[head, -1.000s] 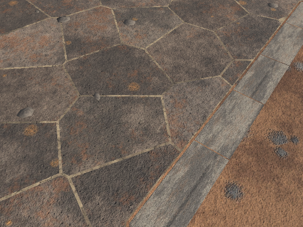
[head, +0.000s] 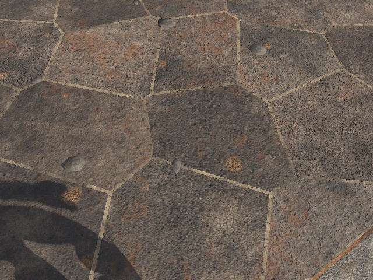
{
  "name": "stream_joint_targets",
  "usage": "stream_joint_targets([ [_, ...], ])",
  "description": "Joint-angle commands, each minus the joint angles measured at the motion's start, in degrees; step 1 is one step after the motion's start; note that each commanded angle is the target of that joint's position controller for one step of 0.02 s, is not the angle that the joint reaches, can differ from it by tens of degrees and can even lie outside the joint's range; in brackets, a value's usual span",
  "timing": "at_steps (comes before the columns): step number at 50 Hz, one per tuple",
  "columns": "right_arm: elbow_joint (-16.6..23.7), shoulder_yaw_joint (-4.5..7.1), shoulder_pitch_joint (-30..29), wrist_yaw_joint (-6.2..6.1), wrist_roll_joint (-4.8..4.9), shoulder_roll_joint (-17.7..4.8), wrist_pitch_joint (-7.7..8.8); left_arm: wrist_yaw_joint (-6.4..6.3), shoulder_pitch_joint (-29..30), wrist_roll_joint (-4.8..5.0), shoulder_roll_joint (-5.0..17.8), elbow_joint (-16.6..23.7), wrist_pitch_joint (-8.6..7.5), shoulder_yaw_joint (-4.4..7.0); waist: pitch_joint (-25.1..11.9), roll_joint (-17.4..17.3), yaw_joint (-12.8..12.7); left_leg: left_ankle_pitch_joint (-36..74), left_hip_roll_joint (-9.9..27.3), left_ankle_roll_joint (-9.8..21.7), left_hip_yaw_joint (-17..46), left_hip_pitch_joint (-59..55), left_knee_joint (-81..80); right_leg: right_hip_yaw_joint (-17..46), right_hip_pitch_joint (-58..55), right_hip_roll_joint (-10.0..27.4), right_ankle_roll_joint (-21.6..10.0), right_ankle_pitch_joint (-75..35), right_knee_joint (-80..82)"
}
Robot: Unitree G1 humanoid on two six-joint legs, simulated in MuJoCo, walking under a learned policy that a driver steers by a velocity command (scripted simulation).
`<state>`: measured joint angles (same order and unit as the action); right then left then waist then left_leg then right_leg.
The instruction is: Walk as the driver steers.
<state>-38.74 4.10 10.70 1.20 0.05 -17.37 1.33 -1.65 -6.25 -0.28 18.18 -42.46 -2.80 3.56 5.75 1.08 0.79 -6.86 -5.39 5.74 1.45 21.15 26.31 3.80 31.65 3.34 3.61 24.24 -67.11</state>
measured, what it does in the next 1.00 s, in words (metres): steps on the spot, turning left: right foot, then left foot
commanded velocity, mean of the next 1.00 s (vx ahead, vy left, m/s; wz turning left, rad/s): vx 0.04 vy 0.00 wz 0.38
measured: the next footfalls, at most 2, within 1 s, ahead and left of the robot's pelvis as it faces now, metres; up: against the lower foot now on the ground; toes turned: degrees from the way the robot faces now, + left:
right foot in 0.32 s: +0.20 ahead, -0.15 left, +0.00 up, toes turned +17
left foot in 0.72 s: +0.07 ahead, +0.10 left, +0.00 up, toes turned +26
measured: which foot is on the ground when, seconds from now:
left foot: down 0.00-0.32, up 0.34-0.70, down 0.72-1.00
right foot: up 0.00-0.30, down 0.32-0.72, up 0.74-1.00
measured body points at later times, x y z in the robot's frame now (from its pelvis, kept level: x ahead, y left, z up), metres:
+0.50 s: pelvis +0.09 -0.05 +0.01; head +0.14 -0.06 +0.45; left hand +0.15 +0.26 -0.08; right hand +0.33 -0.29 -0.10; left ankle +0.03 +0.07 -0.65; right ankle +0.16 -0.16 -0.74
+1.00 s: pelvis +0.08 -0.01 +0.00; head +0.09 +0.02 +0.45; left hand +0.04 +0.30 -0.13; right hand +0.33 -0.16 -0.09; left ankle +0.04 +0.08 -0.74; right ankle +0.10 -0.16 -0.68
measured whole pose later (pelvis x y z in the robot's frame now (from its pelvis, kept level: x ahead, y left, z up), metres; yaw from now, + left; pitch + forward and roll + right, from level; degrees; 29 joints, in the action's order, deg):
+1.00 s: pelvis +0.08 -0.01 +0.00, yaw +21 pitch +0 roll +0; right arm -40.3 1.6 6.1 -1.9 -1.1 -11.7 -0.8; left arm -1.7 -13.6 1.3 18.4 -47.7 3.2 4.7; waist 2.3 2.2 -1.8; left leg -14.4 0.0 2.6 -5.4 11.6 25.9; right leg 1.8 23.3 2.7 6.4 26.1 -55.2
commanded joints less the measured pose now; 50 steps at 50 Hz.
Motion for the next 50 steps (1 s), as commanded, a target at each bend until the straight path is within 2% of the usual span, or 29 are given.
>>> stream_joint_targets([
  [1, 4.1, 2.68, -0.4, -1.20, -0.05, -9.5, 0.45, -0.74, -6.7, -0.53, 4.2, 1.6, 0.91, 1.22, -13.6, -4.0, -2.7, 35.3, 14.8, 10.8, 13.6, -8.7, -6.3, 0.2, -0.8, -0.6, 1.5, -4.1, 5.0],
  [5, 4.3, 2.68, -0.6, -2.74, 0.70, -9.7, -1.43, -0.69, -2.1, -0.27, 4.0, 2.9, 1.66, 0.95, -14.0, -6.0, -1.4, 21.9, 12.9, 8.1, 15.3, -8.3, -5.5, 1.4, -0.8, -2.0, 2.8, -10.5, 14.7],
  [8, 4.6, 2.63, -0.8, -3.23, 0.44, -9.7, -2.48, -0.29, 1.3, 0.10, 4.2, 4.0, 1.72, 0.93, -12.2, -7.8, -0.2, 10.3, 12.4, 7.0, 19.0, -7.6, -5.4, 2.4, -1.9, -3.2, 2.7, -11.8, 21.1],
  [10, 4.7, 2.60, -0.7, -3.19, 0.35, -9.5, -2.86, 0.05, 2.3, 0.16, 4.5, 4.4, 1.26, 1.02, -11.4, -8.9, 0.2, 9.6, 12.5, 6.9, 21.6, -8.3, -3.8, 2.8, -3.3, -4.2, 2.2, -10.0, 24.9],
  [12, 5.0, 2.50, -1.0, -3.03, 0.51, -9.2, -3.12, 0.48, 1.9, 0.26, 4.9, 4.6, 0.55, 1.23, -11.6, -9.8, 0.1, 13.7, 12.6, 6.5, 24.4, -10.0, -1.3, 2.9, -5.6, -5.1, 1.4, -8.1, 29.3],
  [14, 5.7, 2.21, -2.8, -3.11, 1.20, -8.5, -3.41, 0.93, -1.0, 0.45, 5.1, 3.9, -0.21, 1.64, -11.6, -10.4, -2.0, 13.8, 10.8, 4.4, 26.1, -10.6, 1.8, 2.1, -11.5, -5.0, -0.3, -13.5, 40.3],
  [15, 6.0, 1.86, -2.7, -3.23, 1.33, -7.5, -3.52, 0.95, -2.7, 0.16, 6.2, 3.4, -0.53, 2.07, -11.5, -9.2, -2.6, 8.4, 8.5, 2.0, 25.2, -8.1, 4.4, 3.1, -17.4, -2.1, -1.8, -21.7, 46.4],
  [16, 6.1, 1.03, 0.9, -3.17, 0.40, -4.4, -3.54, 0.54, -3.0, -0.75, 10.1, 4.1, -0.29, 2.84, -14.1, 1.3, -0.3, -9.8, 3.3, -1.3, 18.4, -2.6, 15.2, 12.9, -25.2, 10.0, -6.4, -33.4, 46.8],
  [17, 7.6, 1.41, 2.6, -3.15, 0.80, -5.5, -3.20, 0.61, -3.4, -2.55, 12.5, 3.3, 0.44, 3.35, -11.2, 15.8, 1.7, -32.6, -5.0, -4.8, 9.1, 10.6, 25.3, 26.6, -27.7, 19.3, -17.2, -46.6, 47.8],
  [18, 6.5, 2.67, 4.7, -2.97, -0.07, -10.4, -2.80, 0.58, -3.3, -1.78, 9.5, 4.2, 0.43, 2.83, -12.5, 12.7, 0.8, -32.5, -0.5, -7.5, 8.9, 12.9, 37.9, 28.4, -27.7, 22.3, -21.1, -46.8, 47.3],
  [19, 5.1, 3.60, 4.0, -2.85, 0.72, -12.3, -3.15, 0.31, -1.8, -1.30, 6.4, 5.0, 0.53, 2.00, -11.8, 7.8, 0.5, -28.1, 1.0, -8.5, 8.5, 13.1, 42.4, 20.9, -26.7, 18.6, -19.0, -44.3, 45.9],
  [20, 4.0, 3.71, 3.9, -3.12, 1.07, -11.3, -3.98, 0.19, 0.0, -0.82, 5.2, 5.3, 0.88, 1.70, -10.7, 5.2, 0.9, -24.7, 1.9, -9.6, 7.5, 13.3, 43.9, 14.9, -26.0, 14.4, -16.1, -40.1, 45.4],
  [21, 4.2, 3.51, 3.1, -3.25, 1.01, -10.3, -4.63, -0.03, 0.9, -0.14, 4.9, 5.4, 1.21, 1.54, -9.7, 5.1, 0.6, -21.9, 2.5, -10.4, 6.9, 14.3, 44.8, 12.2, -25.6, 13.0, -15.0, -37.9, 45.5],
  [23, 5.2, 2.56, 1.4, -2.83, 1.52, -7.0, -5.13, -0.48, 0.4, -0.41, 5.4, 5.1, 1.97, 1.54, -8.6, 6.7, -0.2, -18.3, 3.0, -11.3, 3.4, 13.0, 41.8, 6.2, -24.2, 10.1, -14.7, -37.4, 47.1],
  [26, 7.3, 1.89, -2.1, -2.52, 1.55, -5.4, -4.97, -0.97, -1.4, -0.74, 6.7, 4.6, 2.83, 2.15, -10.0, 9.3, -2.4, -17.3, 5.0, -12.0, 1.1, 12.3, 33.4, 3.9, -28.2, 11.4, -16.2, -36.8, 47.8],
  [29, 8.2, 1.47, -2.8, -1.82, 1.12, -4.9, -4.91, -0.56, -0.4, -0.34, 8.6, 4.6, 3.22, 2.94, -11.2, 9.8, -2.8, -16.3, 6.8, -11.1, -0.9, 5.9, 24.6, 1.3, -26.9, 13.0, -16.4, -35.7, 48.1],
  [33, 8.1, 1.82, -1.5, -0.91, 0.91, -5.5, -5.24, 0.33, -0.5, 0.90, 9.7, 3.7, 3.24, 3.30, -10.7, 9.9, -2.4, -14.3, 6.2, -8.6, -3.3, -0.8, 13.2, 0.3, -25.4, 14.1, -15.6, -32.6, 46.5],
  [34, 7.3, 1.75, 0.2, -0.75, 0.68, -4.9, -5.17, 0.46, -0.1, 1.52, 9.7, 3.3, 3.28, 3.12, -10.6, 9.2, -1.2, -10.6, 5.4, -7.1, -3.7, -4.5, 6.7, 0.0, -24.1, 13.4, -14.6, -31.8, 44.7],
  [35, 5.9, 1.77, 3.0, -0.71, 0.42, -4.5, -4.99, 0.60, 0.0, 2.09, 8.6, 2.7, 3.30, 2.61, -10.6, 8.0, 0.3, -4.6, 4.2, -5.3, -4.3, -10.3, -1.6, -0.9, -21.5, 12.1, -12.8, -29.6, 42.3],
  [36, 5.4, 1.84, 4.2, -1.03, 0.09, -5.6, -4.84, 1.10, -3.2, 1.80, 5.8, 1.0, 2.99, 1.54, -11.2, 3.5, 0.1, 3.3, 6.3, -3.6, -0.3, -18.5, -6.7, -3.2, -15.9, 9.7, -8.5, -22.6, 38.8],
  [37, 6.0, 2.24, 5.0, -2.06, -0.49, -9.9, -4.74, 2.09, -4.7, -1.61, 0.2, 1.9, 2.42, -0.64, -14.3, -12.9, -2.2, 23.5, 20.9, 0.4, 16.3, -27.8, -6.1, -8.8, -5.8, 3.7, -2.3, 0.0, 26.3],
  [38, 6.4, 1.00, 1.9, -1.81, -2.47, -7.5, -3.68, 1.68, -1.9, -0.90, 1.6, 2.8, 2.54, -0.16, -13.6, -15.4, -0.8, 21.8, 27.6, 9.8, 19.3, -17.5, -6.8, -5.0, -4.2, 1.5, -0.1, 12.3, 20.8],
  [39, 5.9, 0.24, 0.2, -1.36, -3.11, -4.8, -2.46, 1.28, -0.8, 0.30, 5.1, 2.0, 3.02, 0.74, -11.6, -11.1, 0.1, 14.9, 24.5, 10.2, 16.1, -13.4, -8.6, -2.2, -6.5, 2.5, 0.5, 11.1, 16.8],
  [40, 4.6, 0.10, -1.6, -1.27, -2.94, -4.4, -1.54, 1.13, -1.5, 0.96, 5.7, 1.1, 3.46, 1.22, -9.6, -11.3, -0.8, 10.6, 21.5, 7.8, 12.2, -12.3, -8.9, -1.5, -6.2, 2.1, 0.6, 8.3, 14.8],
  [41, 4.1, 0.26, -3.1, -1.35, -2.51, -5.0, -0.95, 0.62, -3.0, 0.99, 5.9, -0.7, 4.03, 1.57, -8.7, -10.9, -1.0, 8.5, 19.8, 5.9, 9.7, -12.2, -9.1, -0.9, -5.8, 1.8, 0.9, 5.9, 13.6],
  [42, 3.4, 0.07, -4.4, -1.58, -1.99, -4.5, -0.46, 0.23, -4.1, 0.75, 6.4, -1.5, 4.54, 1.92, -7.5, -11.1, -1.3, 11.5, 19.4, 5.3, 7.9, -11.0, -9.0, 0.5, -6.5, 1.3, 1.5, 3.3, 12.5],
  [44, 2.5, 0.14, -4.7, -2.41, -1.80, -4.6, -0.36, -0.04, -5.4, 1.40, 6.8, -2.1, 4.71, 2.40, -6.8, -10.5, -1.6, 16.2, 19.2, 6.0, 5.1, -11.5, -8.4, 0.4, -6.2, -0.5, 2.3, 1.5, 8.9],
  [46, 1.9, 0.50, -4.2, -3.16, -1.30, -5.0, -0.95, -0.29, -5.1, 1.80, 6.4, -1.7, 4.81, 2.49, -6.8, -9.4, -0.7, 16.3, 20.3, 6.9, 4.6, -14.8, -7.9, -0.3, -3.3, -0.7, 2.8, 1.6, 8.3],
  [50, 0.7, 1.09, -4.2, -3.94, -1.03, -5.5, -2.03, -0.09, -3.1, 1.59, 4.0, 0.2, 5.42, 1.70, -6.8, -7.7, 0.7, 13.5, 22.7, 8.4, 4.6, -17.8, -8.0, -2.2, -2.2, 0.9, 3.1, 2.4, 12.9],
])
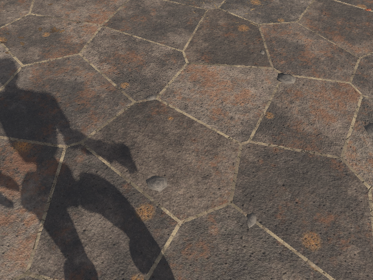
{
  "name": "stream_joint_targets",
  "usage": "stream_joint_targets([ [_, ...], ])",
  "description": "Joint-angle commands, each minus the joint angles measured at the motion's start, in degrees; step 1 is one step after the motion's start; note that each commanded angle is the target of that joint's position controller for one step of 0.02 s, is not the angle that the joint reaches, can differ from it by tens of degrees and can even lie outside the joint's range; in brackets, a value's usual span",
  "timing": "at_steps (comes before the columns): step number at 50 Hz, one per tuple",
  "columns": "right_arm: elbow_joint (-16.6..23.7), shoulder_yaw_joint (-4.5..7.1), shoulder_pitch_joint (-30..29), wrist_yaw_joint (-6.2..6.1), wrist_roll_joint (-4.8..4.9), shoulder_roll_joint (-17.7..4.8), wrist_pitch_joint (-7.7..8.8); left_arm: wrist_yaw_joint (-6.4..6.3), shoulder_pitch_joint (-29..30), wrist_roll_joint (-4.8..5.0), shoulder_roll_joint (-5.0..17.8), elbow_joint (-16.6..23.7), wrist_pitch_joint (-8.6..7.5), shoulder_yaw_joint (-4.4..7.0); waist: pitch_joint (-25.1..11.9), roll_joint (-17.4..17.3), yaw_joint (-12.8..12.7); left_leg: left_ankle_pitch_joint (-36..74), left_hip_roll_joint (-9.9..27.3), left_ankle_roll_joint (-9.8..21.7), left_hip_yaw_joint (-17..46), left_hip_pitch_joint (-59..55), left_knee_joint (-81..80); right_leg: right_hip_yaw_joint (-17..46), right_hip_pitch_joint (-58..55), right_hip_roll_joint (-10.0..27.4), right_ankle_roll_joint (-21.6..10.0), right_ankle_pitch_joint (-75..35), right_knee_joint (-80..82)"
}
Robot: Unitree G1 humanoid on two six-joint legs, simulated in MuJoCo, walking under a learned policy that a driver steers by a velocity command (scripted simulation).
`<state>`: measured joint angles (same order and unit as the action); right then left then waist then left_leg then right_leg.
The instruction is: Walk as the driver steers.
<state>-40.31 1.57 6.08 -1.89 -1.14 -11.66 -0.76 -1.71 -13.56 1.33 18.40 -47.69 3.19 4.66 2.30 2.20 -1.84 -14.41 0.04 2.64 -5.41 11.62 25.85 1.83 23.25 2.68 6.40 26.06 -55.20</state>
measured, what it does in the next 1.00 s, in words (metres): steps on the spot: right foot, then left foot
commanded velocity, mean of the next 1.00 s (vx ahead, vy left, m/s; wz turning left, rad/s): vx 0.00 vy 0.00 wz -0.17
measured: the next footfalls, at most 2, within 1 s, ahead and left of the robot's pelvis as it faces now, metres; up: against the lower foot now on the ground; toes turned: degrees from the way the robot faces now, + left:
right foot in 0.22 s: +0.00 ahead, -0.13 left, +0.00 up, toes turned -11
left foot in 0.70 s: +0.10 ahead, +0.09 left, +0.00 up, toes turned -19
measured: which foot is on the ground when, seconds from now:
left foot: down 0.00-0.22, up 0.24-0.68, down 0.70-0.94, up 0.96-1.00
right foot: up 0.00-0.20, down 0.22-1.00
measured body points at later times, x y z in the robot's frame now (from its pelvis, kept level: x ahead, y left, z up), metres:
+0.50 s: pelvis -0.02 -0.05 +0.01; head +0.01 -0.10 +0.45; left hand +0.20 +0.19 -0.07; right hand +0.05 -0.38 -0.11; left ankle +0.04 +0.12 -0.67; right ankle -0.04 -0.13 -0.74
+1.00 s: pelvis +0.01 -0.03 -0.01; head +0.04 -0.04 +0.44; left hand +0.18 +0.23 -0.11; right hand +0.11 -0.34 -0.11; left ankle +0.04 +0.10 -0.72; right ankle -0.04 -0.13 -0.74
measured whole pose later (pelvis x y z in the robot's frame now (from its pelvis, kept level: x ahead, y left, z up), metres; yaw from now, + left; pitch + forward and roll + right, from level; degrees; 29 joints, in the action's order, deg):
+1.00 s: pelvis +0.01 -0.03 -0.01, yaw -9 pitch +1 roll -1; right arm -43.1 4.3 7.8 -1.0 1.1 -18.4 -1.2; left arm -2.0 -10.7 -1.1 17.4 -42.4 1.2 4.1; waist 3.0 -1.3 -0.6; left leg -25.4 -1.3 -1.7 6.2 23.6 46.3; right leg -2.9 13.2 -1.9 -2.8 19.2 -31.3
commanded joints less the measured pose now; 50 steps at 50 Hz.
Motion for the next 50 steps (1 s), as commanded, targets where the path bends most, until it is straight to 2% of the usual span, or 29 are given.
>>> stream_joint_targets([
  [1, 2.1, 3.82, 0.1, -0.82, 0.14, -11.5, -0.08, 0.17, 4.4, -0.12, 3.5, 5.9, -0.47, 0.42, -3.5, -8.8, 3.4, 21.3, 17.6, 11.8, 11.0, -8.1, -7.5, -0.9, 5.3, 1.7, 0.0, 0.8, 2.5],
  [4, 1.6, 4.44, -0.8, -0.47, 0.26, -12.7, -0.45, 0.92, 3.9, -0.22, 3.5, 7.0, -0.29, 0.25, -4.5, -9.0, 3.1, 24.9, 18.7, 12.3, 9.5, -7.6, -6.7, -3.3, 1.7, 1.5, -1.2, 0.8, 6.8],
  [7, 1.0, 4.97, -1.7, -0.24, 1.04, -13.8, -0.61, 1.88, 2.7, -0.13, 3.8, 7.7, -0.06, 0.41, -5.4, -9.6, 2.1, 27.2, 19.6, 11.3, 8.1, -7.7, -4.8, -5.1, -1.7, 0.8, -3.3, -0.9, 12.2],
  [9, 0.6, 5.17, -3.2, -0.28, 2.04, -14.2, -0.73, 2.52, 0.1, -0.18, 3.8, 7.3, 0.12, 0.68, -6.0, -9.7, -0.1, 24.8, 18.5, 8.2, 5.4, -5.9, -1.1, -7.0, -7.2, -0.5, -5.6, -7.9, 21.4],
  [10, -0.5, 5.14, -1.7, -0.22, 2.50, -13.5, -0.78, 2.50, -1.6, -0.44, 4.6, 6.9, 0.07, 1.12, -6.2, -8.2, -0.8, 19.0, 16.5, 5.0, 2.9, -3.3, 2.7, -6.6, -11.8, -1.7, -7.5, -14.8, 28.0],
  [11, -1.3, 4.78, 1.0, 0.04, 1.64, -11.3, -0.62, 1.85, -2.9, -0.60, 8.8, 7.1, -0.09, 2.40, -6.3, 1.2, 0.1, 7.2, 11.8, -0.4, -2.3, 4.7, 13.1, 2.3, -19.2, 2.7, -10.7, -30.5, 33.1],
  [12, 1.8, 3.45, -2.3, 0.28, -1.46, -8.0, -0.44, 0.93, -3.7, -0.81, 15.5, 8.6, -0.64, 3.70, -5.4, 17.5, 0.4, -23.0, 2.1, -6.8, -4.1, 22.8, 30.1, 23.7, -26.7, 17.5, -20.6, -55.0, 33.1],
  [13, 3.1, 4.03, -6.9, -0.14, -0.27, -9.9, -0.23, 1.78, -4.9, -3.17, 14.2, 9.4, -2.20, 3.10, -9.7, 10.3, -3.5, -27.8, -0.6, -6.8, 6.3, 24.9, 40.3, 28.3, -23.2, 21.0, -28.5, -49.7, 35.6],
  [14, 2.5, 4.68, -6.7, -0.26, 1.32, -11.8, -0.44, 2.11, -1.8, -3.06, 12.8, 9.7, -3.48, 2.64, -7.3, 5.3, -1.7, -23.2, 0.8, -6.0, 8.6, 26.2, 43.4, 23.2, -21.7, 18.1, -26.6, -43.2, 36.7],
  [15, 1.6, 5.07, -5.3, -0.51, 1.62, -12.3, -0.56, 1.76, 1.7, -1.79, 11.4, 9.9, -4.04, 2.46, -5.2, 3.2, 0.3, -17.2, 1.8, -5.5, 9.3, 27.0, 42.3, 19.2, -20.6, 14.6, -23.0, -37.4, 36.6],
  [16, 0.5, 5.36, -4.3, -0.92, 1.17, -12.9, -0.71, 1.33, 4.2, -0.67, 9.2, 10.4, -3.99, 1.75, -4.3, 2.1, 1.2, -13.3, 2.4, -5.7, 9.8, 27.2, 40.7, 17.2, -20.0, 12.6, -20.6, -35.1, 36.6],
  [17, 0.0, 5.53, -3.2, -1.08, 0.71, -13.0, -0.68, 0.87, 5.2, -0.28, 8.4, 10.8, -3.80, 1.28, -4.4, 2.8, 2.0, -9.8, 2.1, -6.2, 9.8, 25.3, 40.3, 15.7, -18.6, 11.0, -19.7, -35.9, 36.8],
  [20, -0.5, 5.38, -1.4, -0.86, 1.19, -11.8, -0.15, 0.29, 3.7, -0.85, 8.2, 11.4, -3.49, 1.05, -6.4, 3.4, 2.0, -5.2, 0.6, -7.4, 9.8, 23.2, 38.2, 14.6, -20.0, 9.3, -19.7, -37.7, 36.7],
  [25, -0.2, 4.96, -2.6, -0.84, 1.33, -11.0, 0.38, -0.24, 3.1, -0.77, 9.5, 11.8, -2.71, 1.46, -5.3, 5.1, 0.8, -3.5, 0.1, -9.0, 10.7, 22.0, 25.6, 17.1, -20.2, 8.1, -19.4, -29.4, 36.4],
  [31, -1.9, 3.62, -0.3, 0.63, 1.45, -9.7, 1.13, 0.75, 5.7, -2.66, 4.3, 10.0, -2.80, -1.23, -5.6, 6.1, -0.1, -2.7, 2.9, -8.0, 8.1, 6.9, 12.9, 13.9, -12.9, 7.5, -19.0, -27.7, 35.6],
  [33, -2.5, 3.28, 1.0, 1.10, 1.53, -9.5, 1.57, 1.20, 6.8, -2.56, 3.9, 8.7, -2.96, -1.79, -4.5, 5.1, 1.3, 1.7, 2.3, -6.7, 6.8, 1.5, 4.0, 13.1, -11.4, 6.9, -17.7, -26.8, 34.4],
  [34, -2.5, 3.13, 1.2, 1.27, 1.19, -9.9, 1.82, 1.32, 5.9, -2.29, 4.0, 7.7, -3.17, -1.88, -3.5, 3.5, 2.1, 9.0, 2.1, -5.7, 7.1, -1.4, -3.2, 12.4, -10.8, 5.8, -15.8, -25.2, 34.0],
  [35, -2.1, 3.43, 0.9, 1.12, 0.70, -12.4, 2.00, 1.24, 4.3, -2.64, 4.5, 7.2, -3.66, -1.77, -3.8, 1.3, 1.3, 17.6, 4.0, -4.5, 10.3, -3.7, -3.5, 11.5, -10.7, 3.9, -13.4, -21.9, 32.5],
  [36, -1.1, 4.24, 0.5, 0.81, 0.81, -16.9, 1.96, 1.18, 1.7, -3.55, 5.9, 7.0, -4.09, -1.28, -4.5, -4.1, -1.5, 29.8, 7.7, -2.3, 14.6, -4.4, -0.4, 8.4, -10.2, -0.2, -11.1, -16.8, 29.1],
  [37, -1.8, 4.76, 0.1, 1.02, 1.71, -18.2, 1.72, 0.89, 1.5, -3.43, 5.7, 7.2, -4.22, -1.11, -5.0, -9.4, -2.4, 27.2, 8.1, 1.1, 16.3, -2.0, 0.2, 3.8, -10.6, -3.9, -9.0, -14.2, 27.9],
  [38, -1.5, 4.63, 0.1, 1.32, 2.20, -16.7, 1.63, 0.34, 3.8, -3.19, 6.1, 7.4, -4.06, -0.98, -4.6, -10.4, -0.6, 22.1, 8.4, 2.9, 18.9, 0.7, -1.6, 1.7, -11.9, -4.7, -7.6, -13.5, 25.9],
  [39, -1.6, 4.30, 0.3, 1.37, 2.08, -15.3, 1.67, -0.17, 5.3, -2.69, 5.9, 7.7, -3.70, -0.71, -4.8, -11.2, 0.0, 20.1, 9.0, 3.6, 20.9, 1.6, -2.6, 0.7, -12.1, -4.8, -7.2, -13.3, 24.1],
  [42, -1.2, 4.30, 0.8, 1.12, 2.10, -15.1, 1.87, -0.73, 4.7, -2.08, 4.5, 8.3, -2.30, -0.19, -5.4, -12.5, 0.3, 18.9, 9.3, 4.9, 24.5, 2.6, -2.0, 0.2, -11.4, -4.8, -7.8, -12.5, 22.3],
  [44, -0.4, 4.34, 0.5, 0.66, 2.31, -14.8, 1.40, -0.50, 3.7, -1.98, 3.8, 8.4, -2.28, 0.22, -6.1, -10.5, 0.2, 17.2, 7.9, 4.2, 24.4, 4.5, -0.1, 0.3, -12.8, -4.0, -8.6, -13.3, 23.7],
  [46, 1.0, 4.13, -0.8, 0.33, 2.65, -13.7, 0.79, -0.24, 2.1, -2.01, 5.2, 8.2, -2.33, 1.07, -5.8, -3.9, 0.2, 12.7, 3.5, 1.1, 19.5, 9.5, 6.1, 3.8, -15.6, 0.4, -11.0, -17.4, 28.7],
  [47, 1.4, 3.92, -0.6, 0.36, 2.63, -12.9, 0.45, -0.19, 1.5, -2.15, 6.6, 8.3, -2.33, 1.55, -4.6, 1.4, 0.2, 7.2, -0.1, -1.5, 15.1, 14.4, 11.6, 9.2, -17.7, 5.8, -14.2, -22.9, 32.2],
  [48, 1.8, 3.75, 0.7, 0.58, 2.17, -12.0, 0.23, -0.20, 1.5, -2.46, 7.8, 8.3, -2.46, 1.85, -4.6, 7.8, 0.7, -5.4, -2.1, -3.4, 10.6, 18.1, 18.7, 15.9, -19.2, 14.0, -19.2, -31.0, 35.1],
  [49, 2.1, 4.23, 0.5, 0.87, 1.86, -12.9, 0.05, -0.48, 2.4, -2.78, 6.8, 9.3, -2.91, 1.39, -4.9, 8.7, 0.4, -20.3, -0.4, -4.5, 9.9, 21.5, 30.9, 20.2, -19.6, 20.5, -24.0, -39.5, 35.9],
  [50, 2.1, 5.00, 0.5, 1.14, 2.18, -14.2, -0.23, -0.68, 3.1, -2.76, 6.1, 10.0, -3.33, 0.99, -4.2, 4.1, 0.8, -22.2, 0.7, -5.2, 11.3, 23.4, 38.9, 19.6, -19.3, 21.8, -25.6, -44.1, 35.8],
])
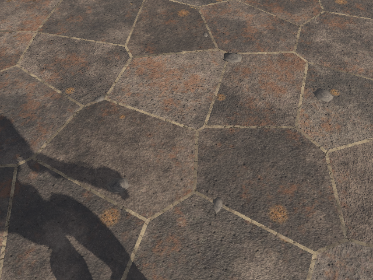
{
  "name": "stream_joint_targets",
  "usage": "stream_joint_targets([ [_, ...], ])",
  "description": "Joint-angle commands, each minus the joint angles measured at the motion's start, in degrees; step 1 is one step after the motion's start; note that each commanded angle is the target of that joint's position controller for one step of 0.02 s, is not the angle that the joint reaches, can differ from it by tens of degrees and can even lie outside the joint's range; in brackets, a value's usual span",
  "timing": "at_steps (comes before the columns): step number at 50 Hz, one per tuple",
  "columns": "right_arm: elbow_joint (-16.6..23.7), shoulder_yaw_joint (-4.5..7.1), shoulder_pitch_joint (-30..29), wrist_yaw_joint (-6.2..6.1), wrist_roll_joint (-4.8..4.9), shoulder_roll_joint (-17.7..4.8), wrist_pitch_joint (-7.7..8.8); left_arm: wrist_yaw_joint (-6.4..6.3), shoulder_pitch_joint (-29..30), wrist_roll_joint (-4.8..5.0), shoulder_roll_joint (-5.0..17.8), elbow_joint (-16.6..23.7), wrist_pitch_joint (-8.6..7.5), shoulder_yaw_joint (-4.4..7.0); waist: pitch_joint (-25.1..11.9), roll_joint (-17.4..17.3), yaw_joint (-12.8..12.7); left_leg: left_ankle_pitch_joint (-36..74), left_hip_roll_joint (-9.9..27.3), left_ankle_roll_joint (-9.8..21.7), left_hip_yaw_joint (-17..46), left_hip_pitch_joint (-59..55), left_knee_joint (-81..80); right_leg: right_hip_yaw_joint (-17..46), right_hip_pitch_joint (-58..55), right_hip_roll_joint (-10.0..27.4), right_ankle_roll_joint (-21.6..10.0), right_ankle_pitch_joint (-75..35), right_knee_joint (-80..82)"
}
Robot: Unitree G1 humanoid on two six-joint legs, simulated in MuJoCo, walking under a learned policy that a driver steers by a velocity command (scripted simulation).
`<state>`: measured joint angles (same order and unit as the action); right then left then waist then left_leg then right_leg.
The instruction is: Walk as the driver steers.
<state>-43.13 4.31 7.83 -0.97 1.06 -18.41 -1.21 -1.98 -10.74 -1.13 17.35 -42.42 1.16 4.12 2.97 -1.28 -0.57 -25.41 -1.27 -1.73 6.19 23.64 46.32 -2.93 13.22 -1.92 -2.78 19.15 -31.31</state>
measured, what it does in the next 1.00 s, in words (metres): walks ahead: left foot, then right foot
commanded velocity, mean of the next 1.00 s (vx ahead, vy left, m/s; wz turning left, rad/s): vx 0.07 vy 0.00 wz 0.02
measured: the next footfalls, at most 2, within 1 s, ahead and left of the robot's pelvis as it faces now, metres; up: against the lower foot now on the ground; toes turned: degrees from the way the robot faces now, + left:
left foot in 0.24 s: +0.04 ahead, +0.16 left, +0.00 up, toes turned +10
right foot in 0.68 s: +0.05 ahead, -0.06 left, +0.00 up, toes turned +7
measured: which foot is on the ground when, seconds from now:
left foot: up 0.00-0.22, down 0.24-0.70, up 0.72-1.00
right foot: down 0.00-0.24, up 0.26-0.66, down 0.68-1.00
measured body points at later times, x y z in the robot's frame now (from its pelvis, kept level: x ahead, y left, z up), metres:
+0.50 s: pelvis +0.00 +0.07 +0.01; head +0.03 +0.09 +0.46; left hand +0.07 +0.37 -0.11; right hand +0.22 -0.15 -0.08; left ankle +0.00 +0.15 -0.73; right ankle +0.04 -0.09 -0.68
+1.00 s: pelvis +0.09 +0.07 +0.01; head +0.14 +0.06 +0.46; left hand +0.13 +0.37 -0.10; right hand +0.31 -0.19 -0.07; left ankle +0.20 +0.20 -0.71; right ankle +0.01 -0.06 -0.73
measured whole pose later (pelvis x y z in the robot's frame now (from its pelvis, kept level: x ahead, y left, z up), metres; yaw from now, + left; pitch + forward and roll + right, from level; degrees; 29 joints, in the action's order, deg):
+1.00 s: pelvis +0.09 +0.07 +0.01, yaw -3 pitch +2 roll +1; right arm -39.3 3.7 1.1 1.6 0.6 -17.2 3.1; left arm -2.7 -21.8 1.5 17.4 -42.1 1.0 4.4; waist 3.4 -0.7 -3.9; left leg -9.9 -2.0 -2.5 3.1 27.9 34.6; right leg 9.6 5.4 -0.9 -0.1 19.8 -23.7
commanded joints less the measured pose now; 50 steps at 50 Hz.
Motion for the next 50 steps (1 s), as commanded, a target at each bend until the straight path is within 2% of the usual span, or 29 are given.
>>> stream_joint_targets([
  [1, 4.7, 2.26, -0.7, 0.38, 0.41, -6.6, -0.30, -0.53, 2.4, 0.22, 7.3, 5.0, -1.56, 1.58, -3.8, 4.8, 0.9, -8.8, 3.6, -1.2, 0.0, 12.2, 18.3, 20.0, -9.3, 24.3, -14.5, -36.3, 11.4],
  [3, 5.4, 1.24, -2.8, 0.63, 0.38, -4.1, -0.74, -0.67, 2.8, 0.90, 9.0, 4.4, -1.64, 2.24, -2.6, 6.0, -0.3, -2.5, 4.7, -2.3, -2.6, 12.3, 12.4, 12.8, -10.7, 20.3, -11.4, -36.3, 11.5],
  [6, 7.2, 0.36, -3.9, 2.04, 0.74, -2.9, -0.74, -0.75, 1.9, 1.03, 10.1, 3.8, -0.54, 2.76, -5.3, 9.0, -1.5, 1.5, 3.7, -2.6, -7.1, 4.0, 1.9, 5.3, -10.8, 17.5, -9.7, -38.8, 10.0],
  [9, 8.0, 1.05, -2.6, 2.98, 0.84, -4.4, -1.31, -0.25, 1.1, 2.18, 11.3, 3.3, -0.22, 3.18, -6.8, 10.4, -1.0, 6.2, 1.7, -0.9, -10.5, -2.6, -8.7, 3.0, -10.8, 18.3, -7.9, -36.8, 6.7],
  [11, 6.9, 2.23, 2.3, 2.57, 0.33, -6.1, -1.86, 0.28, 0.4, 3.14, 10.0, 2.5, -0.91, 2.86, -7.9, 8.3, 1.6, 16.7, -0.6, 2.4, -11.2, -13.5, -20.4, -1.1, -5.5, 16.2, -3.4, -30.7, -1.4],
  [12, 6.9, 3.79, 5.7, 1.59, 0.32, -10.5, -1.93, 0.74, -2.3, 1.72, 8.2, 2.0, -1.54, 2.35, -9.8, -0.1, 2.5, 33.9, 4.2, 5.9, -2.1, -24.8, -22.9, -4.9, 4.6, 12.6, 1.6, -18.6, -12.5],
  [13, 8.8, 4.68, 6.5, 0.58, -0.76, -17.2, -1.52, 0.97, -0.6, -1.94, 3.6, 5.3, -1.75, 0.54, -10.8, -16.1, 1.0, 60.0, 21.5, 16.7, 21.7, -32.1, -21.4, -4.6, 22.2, 4.2, 7.1, 21.3, -30.1],
  [14, 8.9, 3.79, 8.0, 1.61, -2.52, -14.5, 0.02, 0.63, 3.5, -0.17, 6.5, 6.3, -1.68, 1.35, -16.2, -8.8, 5.4, 53.1, 25.4, 25.0, 26.3, -27.4, -24.5, 5.9, 23.4, 2.3, 7.4, 23.9, -38.7],
  [15, 8.9, 3.27, 5.0, 1.92, -2.19, -13.0, 1.20, 0.31, 4.8, 1.57, 8.0, 6.5, -1.29, 1.87, -11.1, -5.5, 3.8, 45.5, 21.9, 22.8, 20.9, -24.0, -25.9, 7.1, 24.8, 3.6, 6.8, 19.1, -40.6],
  [16, 8.7, 2.97, 1.9, 1.54, -1.03, -11.2, 1.67, -0.16, 4.3, 1.48, 8.3, 5.9, -1.02, 2.14, -7.7, -4.3, 2.1, 38.2, 17.9, 19.0, 16.6, -21.0, -26.4, 7.4, 25.2, 4.6, 6.4, 13.5, -38.4],
  [17, 9.0, 2.03, -1.0, 1.05, -0.35, -8.6, 1.57, -0.71, 3.0, 1.01, 8.7, 4.5, -0.63, 2.41, -6.8, -3.0, 0.8, 35.2, 16.1, 16.4, 13.3, -19.1, -26.5, 7.4, 24.1, 5.5, 6.6, 9.6, -36.3],
  [20, 8.7, 0.02, -3.1, 0.09, -1.48, -4.4, 1.62, -0.45, -1.4, 1.05, 6.7, 2.4, -0.13, 1.98, -9.3, -4.8, -1.2, 37.8, 12.8, 15.2, 6.1, -14.2, -27.1, 5.7, 14.6, 5.0, 7.8, 2.2, -33.1],
  [23, 6.5, -1.23, -3.2, -0.18, -2.30, -1.7, 2.00, 0.09, -0.1, 1.17, 2.9, 2.0, 0.03, 0.24, -8.4, -5.7, -0.2, 30.3, 10.9, 13.8, 2.0, -12.7, -28.1, 5.5, 7.9, 6.5, 7.9, -0.3, -18.3],
  [24, 5.7, -1.16, -2.5, -0.16, -2.59, -2.2, 2.01, 0.34, 1.1, 1.14, 2.7, 2.2, 0.04, -0.12, -7.4, -6.4, 0.8, 26.7, 11.2, 14.0, 2.2, -12.0, -28.8, 5.2, 6.0, 6.6, 7.8, -0.1, -14.6],
  [26, 4.4, -0.61, -1.8, 0.06, -2.91, -4.6, 1.85, 0.59, 2.1, 1.58, 4.8, 2.7, 0.09, 0.19, -5.2, -6.8, 1.9, 20.0, 12.6, 14.9, 4.0, -10.9, -29.6, 4.2, 4.4, 6.0, 7.3, 1.6, -10.7],
  [28, 4.0, 0.03, -2.3, 0.02, -2.28, -6.8, 1.44, 0.61, 2.2, 2.04, 6.8, 3.2, 0.00, 0.67, -2.9, -6.3, 2.0, 17.2, 14.1, 15.3, 6.0, -11.1, -29.1, 3.4, 5.5, 5.3, 6.5, 3.0, -8.4],
  [31, 3.4, 0.93, -1.1, -0.50, -0.57, -8.9, 0.95, 0.80, 0.0, 2.17, 5.6, 2.7, -0.53, 0.28, -2.2, -5.3, 1.7, -5.1, 14.9, 14.4, 8.2, -10.8, -31.1, -0.2, 4.5, 3.3, 3.7, 2.3, -4.3],
  [33, 3.5, 0.71, -1.4, -0.64, -0.15, -7.4, 1.24, 1.17, -2.9, 2.45, 4.6, 1.6, -1.15, 0.16, -0.6, -4.7, 0.2, -13.2, 14.4, 12.8, 8.0, -7.8, -30.1, -0.3, 1.3, 2.8, 0.1, 4.2, -0.1],
  [34, 4.0, 0.40, -2.9, -0.55, -0.15, -5.8, 1.63, 1.25, -5.9, 2.62, 4.7, 0.4, -1.55, 0.30, 0.0, -3.0, -1.2, -12.2, 12.8, 11.2, 5.6, -4.6, -26.5, 1.9, -2.1, 3.5, -2.4, 4.5, 3.0],
  [35, 6.0, -0.05, -6.4, -0.36, -0.28, -3.1, 2.34, 1.08, -10.5, 2.47, 8.1, -1.2, -2.05, 1.44, 0.0, 3.7, -2.5, -9.6, 8.0, 8.0, -1.4, 1.6, -17.8, 11.7, -5.0, 8.8, -6.7, 10.6, 6.8],
  [36, 8.6, -0.41, -10.4, 0.06, -0.26, -0.9, 3.75, 1.39, -15.5, 2.65, 11.7, -2.4, -3.15, 2.66, 0.6, 13.9, -3.8, -5.5, -1.9, 3.2, -10.9, 11.4, -1.4, 31.8, -9.6, 17.2, -13.3, 18.1, 16.1],
  [37, 9.8, 0.05, -12.9, 0.48, 0.20, -2.7, 5.15, 1.74, -16.1, 1.65, 11.4, -1.7, -4.33, 2.31, 2.7, 15.8, -5.5, -11.4, -2.7, 2.9, -5.2, 21.6, 7.4, 44.2, -14.4, 22.7, -17.1, 15.1, 22.2],
  [38, 9.1, 0.50, -10.7, 1.27, 0.81, -3.6, 6.26, 1.55, -13.8, 1.02, 9.6, -0.9, -5.32, 1.79, 2.7, 12.7, -3.3, -8.2, 0.2, 3.3, -1.8, 24.1, 11.9, 41.5, -16.5, 22.1, -16.1, 10.2, 21.0],
  [39, 8.2, 0.65, -9.4, 1.72, 0.38, -4.1, 6.76, 1.33, -11.4, 1.54, 9.0, 0.1, -5.72, 1.78, 2.1, 10.4, -2.0, -4.2, 0.9, 3.3, -1.9, 25.4, 12.7, 36.4, -18.5, 19.8, -14.1, -0.3, 19.1],
  [41, 7.9, 0.92, -10.2, 2.03, -1.34, -4.4, 7.02, 0.64, -10.0, 2.40, 8.4, 1.3, -4.94, 1.71, -0.3, 7.1, -1.6, 1.8, 1.8, 1.8, -3.1, 23.4, 8.2, 27.2, -20.3, 16.5, -11.2, -23.4, 15.9],
  [43, 7.9, 0.16, -10.4, 2.40, -1.21, -1.5, 6.44, -0.31, -9.3, 2.32, 8.4, 2.4, -3.32, 1.88, -2.4, 7.0, -1.4, 6.7, 0.1, -0.4, -5.4, 15.8, 1.6, 20.9, -16.2, 12.9, -9.3, -33.8, 14.4],
  [44, 7.8, -0.21, -10.4, 2.54, -1.06, -0.4, 6.05, -0.72, -9.0, 2.31, 8.9, 2.9, -2.60, 2.14, -3.2, 7.6, -1.4, 9.4, -0.7, -1.0, -6.0, 12.0, -1.6, 18.8, -13.6, 11.5, -8.5, -35.3, 13.6],
  [46, 7.9, -0.32, -10.3, 2.63, -0.76, -0.5, 5.38, -1.16, -8.8, 2.46, 10.7, 3.9, -1.35, 2.88, -3.9, 9.1, -1.6, 14.4, -2.3, -1.4, -6.6, 4.7, -7.1, 17.4, -8.1, 10.3, -7.1, -34.7, 12.4],
  [50, 7.6, 1.31, -6.6, 2.30, -0.25, -4.5, 4.73, -1.16, -6.7, 2.92, 10.7, 5.9, -0.62, 3.18, -4.4, 11.1, 0.4, 19.3, -2.5, -0.6, -4.2, -5.7, -15.7, 22.5, -3.0, 10.4, -3.9, -25.1, 8.9],
])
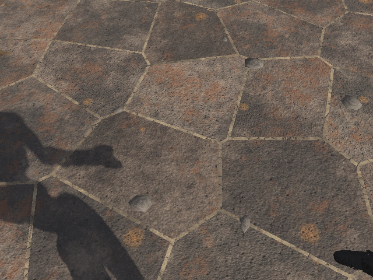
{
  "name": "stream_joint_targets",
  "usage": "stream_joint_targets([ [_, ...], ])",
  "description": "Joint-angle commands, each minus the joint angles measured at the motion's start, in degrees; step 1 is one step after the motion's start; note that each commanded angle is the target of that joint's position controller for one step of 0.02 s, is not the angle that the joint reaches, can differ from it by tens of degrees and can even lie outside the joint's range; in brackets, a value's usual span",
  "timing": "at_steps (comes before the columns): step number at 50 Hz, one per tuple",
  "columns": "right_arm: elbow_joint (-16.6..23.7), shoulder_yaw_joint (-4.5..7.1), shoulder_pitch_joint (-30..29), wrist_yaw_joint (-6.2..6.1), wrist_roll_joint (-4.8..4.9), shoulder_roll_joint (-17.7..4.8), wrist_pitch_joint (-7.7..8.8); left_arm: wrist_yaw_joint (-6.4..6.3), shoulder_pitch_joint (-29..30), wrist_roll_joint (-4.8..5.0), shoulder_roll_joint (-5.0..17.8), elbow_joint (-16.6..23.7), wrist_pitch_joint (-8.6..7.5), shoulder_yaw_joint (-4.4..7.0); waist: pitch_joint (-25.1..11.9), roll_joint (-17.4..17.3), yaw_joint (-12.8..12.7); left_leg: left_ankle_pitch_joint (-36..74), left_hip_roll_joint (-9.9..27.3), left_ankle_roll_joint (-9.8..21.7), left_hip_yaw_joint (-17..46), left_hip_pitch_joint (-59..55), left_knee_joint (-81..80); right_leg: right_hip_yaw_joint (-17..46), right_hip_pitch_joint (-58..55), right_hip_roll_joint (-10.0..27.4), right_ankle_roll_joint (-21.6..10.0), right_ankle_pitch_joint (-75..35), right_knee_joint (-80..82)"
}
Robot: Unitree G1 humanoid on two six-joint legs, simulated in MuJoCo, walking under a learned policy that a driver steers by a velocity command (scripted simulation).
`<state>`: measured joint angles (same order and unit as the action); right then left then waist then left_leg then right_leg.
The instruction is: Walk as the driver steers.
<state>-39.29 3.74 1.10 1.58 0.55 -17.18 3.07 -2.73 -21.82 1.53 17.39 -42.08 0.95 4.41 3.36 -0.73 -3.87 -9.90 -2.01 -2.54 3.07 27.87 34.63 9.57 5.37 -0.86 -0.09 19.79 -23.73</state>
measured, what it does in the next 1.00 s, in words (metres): walks ahead: left foot, then right foot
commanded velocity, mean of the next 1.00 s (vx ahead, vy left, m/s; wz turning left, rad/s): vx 0.29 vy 0.00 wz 0.10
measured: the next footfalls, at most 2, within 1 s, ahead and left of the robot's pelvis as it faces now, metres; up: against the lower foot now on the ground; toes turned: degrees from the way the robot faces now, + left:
left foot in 0.06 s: +0.16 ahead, +0.12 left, +0.00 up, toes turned -6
right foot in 0.44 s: +0.10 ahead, -0.11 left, +0.00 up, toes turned -7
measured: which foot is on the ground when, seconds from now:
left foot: up 0.00-0.04, down 0.06-0.44, up 0.46-0.86, down 0.88-1.00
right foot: down 0.00-0.06, up 0.08-0.42, down 0.44-0.88, up 0.90-1.00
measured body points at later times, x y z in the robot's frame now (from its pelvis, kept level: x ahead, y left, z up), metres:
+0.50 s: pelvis +0.09 +0.01 +0.00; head +0.10 -0.01 +0.45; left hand +0.26 +0.25 -0.09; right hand +0.15 -0.28 -0.13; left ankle +0.11 +0.12 -0.72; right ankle +0.06 -0.10 -0.74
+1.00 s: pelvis +0.31 +0.08 -0.02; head +0.36 +0.10 +0.43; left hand +0.35 +0.38 -0.13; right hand +0.52 -0.16 -0.11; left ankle +0.36 +0.16 -0.74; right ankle +0.22 -0.10 -0.64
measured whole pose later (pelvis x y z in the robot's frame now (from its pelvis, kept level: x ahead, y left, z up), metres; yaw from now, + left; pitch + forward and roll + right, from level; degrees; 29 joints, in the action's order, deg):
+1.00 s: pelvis +0.31 +0.08 -0.02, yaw +11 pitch +2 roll +0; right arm -39.1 3.6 10.0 2.4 1.2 -17.6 2.8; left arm -0.9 -16.6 1.0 17.4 -40.5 -6.0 3.0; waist 4.0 0.9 -0.9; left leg -10.9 -4.8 5.2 -0.7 23.6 32.9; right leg 1.8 21.2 3.9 0.9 23.2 -69.9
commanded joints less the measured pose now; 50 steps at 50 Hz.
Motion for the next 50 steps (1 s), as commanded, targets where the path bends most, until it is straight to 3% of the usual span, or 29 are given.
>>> stream_joint_targets([
  [1, 3.2, 2.33, 2.5, -0.55, 0.08, -6.3, 0.66, -0.38, 6.2, 0.35, 10.0, 6.3, -0.66, 2.71, -5.0, 10.2, 5.5, 7.4, -1.3, 1.2, -1.0, -13.5, -8.2, 10.4, 5.8, 8.3, -5.3, -24.7, -1.5],
  [2, 2.9, 2.94, 5.0, -1.07, -0.72, -7.9, 1.00, -0.23, 6.1, 0.08, 7.9, 6.8, -1.05, 2.17, -7.0, 8.5, 6.6, 12.1, 1.1, 2.8, -0.2, -19.2, -11.3, 9.4, 7.2, 5.2, -3.4, -24.0, -6.7],
  [3, 3.0, 3.70, 10.6, -1.70, -1.86, -11.9, 1.22, -0.06, 4.9, -1.41, 3.8, 8.2, -1.23, 0.92, -14.6, -0.9, 7.6, 24.0, 12.8, 6.9, 10.3, -31.6, -10.6, 5.4, 12.9, 0.4, -0.9, -9.3, -21.1],
  [4, 2.8, 3.76, 10.3, -1.68, -3.05, -14.7, 0.26, -0.06, -3.8, -1.44, 0.3, 9.0, -1.14, -0.17, -19.3, -17.5, 2.0, 31.7, 26.8, 16.9, 31.3, -38.6, -13.9, 1.1, 24.7, -6.7, 2.0, 23.7, -35.6],
  [5, 3.1, 2.91, 8.1, -1.55, -2.13, -10.7, -0.10, 0.03, -6.8, -0.71, 6.3, 6.8, -0.53, 1.35, -16.5, -13.8, 1.1, 23.0, 27.4, 19.7, 33.4, -33.0, -15.5, 1.3, 27.0, -1.8, 3.8, 21.5, -45.0],
  [6, 4.0, 1.74, 5.3, -1.70, -1.51, -6.5, -0.24, -0.02, -2.7, -0.18, 9.9, 6.2, 0.16, 2.46, -11.0, -8.6, 2.1, 19.3, 23.6, 17.5, 23.5, -28.1, -15.2, -0.8, 28.7, 0.2, 4.5, 17.0, -48.0],
  [7, 4.0, 1.24, 3.2, -1.78, -1.46, -5.0, -0.60, -0.28, -0.3, -0.19, 10.6, 5.9, 0.82, 2.89, -9.2, -5.2, 2.0, 15.7, 19.9, 15.6, 16.4, -24.3, -15.6, -2.1, 28.2, 1.6, 5.0, 13.5, -47.5],
  [10, 2.7, 1.21, 2.1, -2.43, -1.96, -5.8, -1.15, -0.23, 3.2, -0.64, 7.2, 7.6, 1.90, 2.06, -6.7, -6.5, 2.3, 14.2, 15.5, 15.8, 7.1, -15.7, -18.5, -4.9, 23.2, 2.5, 5.6, 7.0, -44.3],
  [12, 1.6, 1.19, 3.1, -2.70, -1.70, -5.9, -1.14, -0.11, 5.2, -0.96, 5.1, 8.8, 1.69, 1.04, -7.3, -6.5, 3.0, 16.2, 16.2, 17.5, 5.9, -17.3, -18.9, -5.5, 22.4, 2.5, 5.4, 6.8, -38.2],
  [15, 0.0, 1.15, 4.2, -1.82, -0.38, -6.9, -1.01, 0.82, 7.0, -1.81, 2.1, 9.1, 0.76, -0.86, -8.9, -7.0, 4.1, -4.9, 15.1, 17.1, 6.7, -15.2, -22.7, -7.3, 15.1, 3.2, 3.3, 5.6, -23.2],
  [19, -0.9, 1.62, 5.5, -0.85, 1.62, -10.0, -1.55, 1.80, 6.5, -1.29, 5.0, 7.8, -1.16, -0.20, -4.6, -6.0, 2.8, -14.8, 14.6, 16.1, 10.2, -10.6, -22.8, -10.9, 6.4, 0.6, 0.2, -1.9, -6.2],
  [21, -1.3, 0.59, 6.3, -0.61, 1.81, -7.4, -1.47, 1.67, 3.3, -1.39, 5.0, 6.4, -1.92, 0.02, -4.9, -4.3, 0.5, -18.3, 11.6, 12.2, 9.7, -3.5, -18.9, -10.0, -5.3, 1.6, -2.4, -5.7, 1.5],
  [22, -0.2, -0.81, 4.2, -0.18, 1.00, -3.2, -0.88, 1.11, -1.8, -1.76, 6.9, 6.1, -2.09, 0.47, -6.6, 0.1, -2.1, -20.1, 7.4, 8.2, 6.8, 4.1, -9.3, -1.3, -13.3, 9.6, -4.8, -0.5, 4.4],
  [23, 1.9, -1.66, 3.1, -0.03, 1.02, 0.7, 0.11, 1.06, -3.7, -2.60, 12.6, 5.7, -2.18, 1.93, -5.9, 13.9, -2.0, -19.8, -0.4, 4.3, -3.8, 14.9, 5.7, 14.2, -14.1, 20.3, -10.4, 16.0, 10.6],
  [24, 2.7, -0.14, 1.1, -0.38, 1.49, -5.0, 0.62, 1.20, -3.0, -3.13, 12.5, 5.8, -3.23, 2.36, -1.5, 12.4, -3.3, -21.7, 2.4, 4.2, 0.9, 18.0, 17.1, 21.2, -7.6, 24.8, -14.9, 20.7, 15.1],
  [25, 1.7, 1.01, 4.1, -0.25, 2.12, -7.3, 0.61, 1.03, 0.2, -2.59, 8.6, 6.2, -4.34, 1.22, 0.9, 11.3, -0.5, -17.6, 3.5, 4.5, 3.7, 20.5, 22.0, 18.1, -7.4, 22.9, -13.9, 20.2, 15.4],
  [27, -0.4, 1.67, 7.6, -0.27, 1.39, -7.5, 0.15, 1.06, 4.1, -1.32, 5.4, 6.4, -5.63, 0.45, 1.9, 10.2, 1.6, -10.0, 4.4, 3.7, 4.7, 22.9, 24.2, 8.8, -9.6, 19.2, -10.1, 9.4, 16.1],
  [29, -0.7, 1.30, 7.2, 0.04, 0.93, -5.2, -0.01, 1.03, 3.9, -2.10, 4.6, 6.0, -6.27, 0.31, 1.8, 7.1, 1.5, -2.9, 4.8, 2.2, 3.9, 21.2, 25.3, 0.6, -8.3, 17.1, -8.8, -4.3, 16.4],
  [34, 2.1, -0.20, 2.7, 1.28, 0.73, -1.6, -0.67, 1.13, 3.2, -2.00, 6.6, 4.5, -6.23, 1.42, 2.3, 6.1, 0.2, 6.6, 6.4, -0.4, -1.1, 14.7, 14.0, -11.9, -3.6, 15.1, -8.6, -14.2, 17.0],
  [39, 5.4, -0.71, -2.1, 2.78, 0.93, -1.9, -0.61, 1.44, 0.9, -0.46, 9.6, 2.1, -5.48, 2.74, 4.4, 5.3, -0.7, 3.8, 6.0, 3.7, -5.1, 10.2, 4.1, -16.4, -5.7, 17.8, -7.8, -18.0, 15.0],
  [41, 5.9, 0.09, -0.3, 2.94, 0.89, -3.6, -0.75, 1.47, 1.5, -0.15, 11.0, 1.7, -4.93, 3.18, 2.0, 6.3, 1.6, -0.8, 3.3, 6.5, -7.7, 4.9, 2.5, -18.4, -7.7, 18.2, -6.7, -35.9, 8.7],
  [43, 2.7, 2.96, 13.6, 2.22, 1.21, -8.3, -1.15, 1.27, 2.2, 0.20, 11.4, 1.9, -4.17, 3.01, -7.7, 5.9, 9.8, 0.0, -2.6, 10.2, -10.6, -15.7, -0.4, -22.4, -4.0, 15.5, -4.0, -54.0, -11.3],
  [44, 0.5, 4.89, 23.0, 1.10, 1.52, -12.3, -1.82, 1.07, 1.2, -0.48, 9.6, 2.7, -4.62, 2.11, -12.9, 2.5, 14.1, 1.3, -0.7, 12.6, -4.3, -33.1, -0.3, -22.3, 8.6, 13.4, -1.3, -43.2, -27.1],
  [45, 0.8, 5.92, 22.9, 0.25, 1.60, -19.8, -1.62, 1.59, -4.0, -2.68, 0.5, 6.5, -5.78, -0.74, -19.0, -16.2, 7.4, -12.8, 16.3, 23.4, 30.4, -50.2, -6.9, -18.4, 32.9, 2.7, 3.0, 10.9, -49.9],
  [46, 3.1, 4.48, 23.9, 0.48, 1.15, -15.8, -0.59, 1.89, 1.4, -0.72, 4.5, 6.9, -7.89, -0.65, -27.4, -9.3, 11.3, -21.7, 20.9, 25.9, 47.1, -52.4, -17.4, -3.8, 37.4, 0.1, 2.2, 14.6, -56.9],
  [47, 1.9, 3.46, 22.0, 0.70, 0.69, -12.2, 0.26, 2.18, 7.4, 1.47, 8.2, 8.6, -8.74, 0.33, -18.2, -5.8, 12.0, -17.9, 20.0, 22.8, 39.5, -47.3, -19.6, -3.5, 42.7, 2.6, 1.1, 8.9, -56.8],
  [48, 1.9, 3.03, 19.2, 0.64, 0.89, -11.0, 0.71, 1.88, 8.4, 0.91, 7.6, 8.9, -9.36, -0.08, -12.5, -2.7, 9.7, -12.4, 17.8, 21.2, 32.8, -39.1, -19.1, -4.0, 41.7, 5.1, 0.0, 4.1, -52.7],
  [49, 2.5, 2.47, 14.9, 0.46, 0.73, -9.1, 0.76, 1.45, 8.5, -0.91, 7.7, 8.3, -9.56, 0.08, -8.9, -0.2, 7.0, -5.6, 15.5, 19.7, 27.1, -30.8, -18.7, -4.1, 38.3, 7.1, 0.0, 0.8, -47.9],
  [50, 3.4, 1.64, 11.8, 0.17, -0.19, -6.9, 0.79, 1.57, 6.2, -1.36, 7.8, 7.3, -8.99, 0.41, -7.9, -1.4, 4.4, 0.0, 13.9, 19.0, 21.8, -25.1, -19.7, -3.9, 33.8, 8.9, 0.0, -2.0, -45.3],
])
